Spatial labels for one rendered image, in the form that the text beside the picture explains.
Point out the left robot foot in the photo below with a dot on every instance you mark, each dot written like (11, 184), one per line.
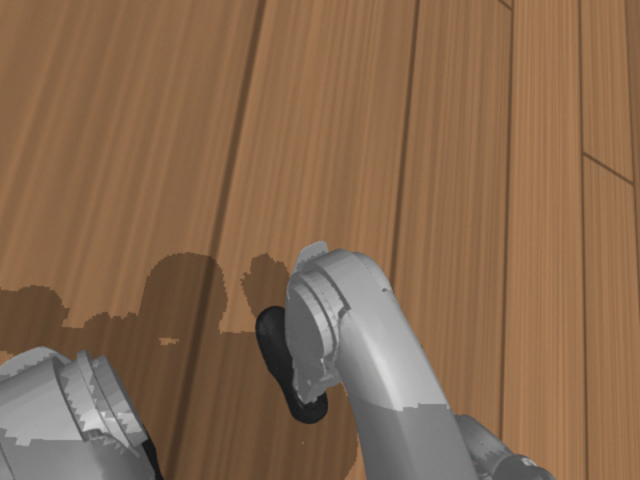
(150, 451)

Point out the right robot arm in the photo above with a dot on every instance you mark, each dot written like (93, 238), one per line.
(520, 467)

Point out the right robot foot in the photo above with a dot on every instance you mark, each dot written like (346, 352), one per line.
(270, 334)

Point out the right robot hand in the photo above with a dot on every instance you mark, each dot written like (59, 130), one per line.
(487, 451)

